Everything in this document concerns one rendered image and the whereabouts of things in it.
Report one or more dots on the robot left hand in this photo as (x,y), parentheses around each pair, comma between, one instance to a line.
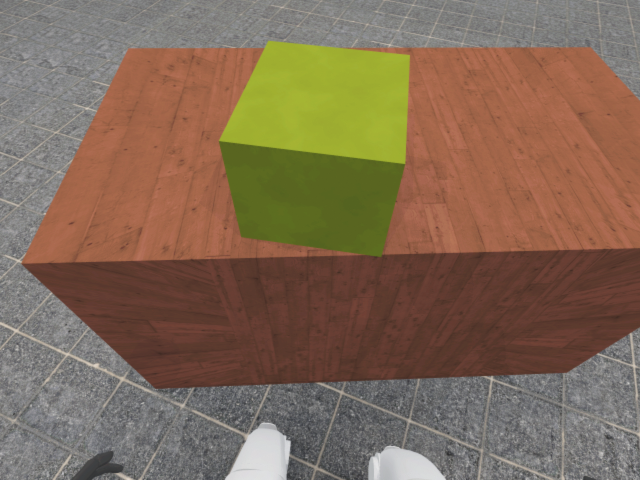
(97,466)

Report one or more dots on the carton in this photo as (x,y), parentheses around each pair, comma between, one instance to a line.
(315,148)

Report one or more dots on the pedestal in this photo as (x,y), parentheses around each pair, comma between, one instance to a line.
(513,247)

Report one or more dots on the robot left shin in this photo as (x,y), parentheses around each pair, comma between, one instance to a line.
(267,426)

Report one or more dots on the left robot thigh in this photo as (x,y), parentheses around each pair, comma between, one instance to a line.
(264,456)

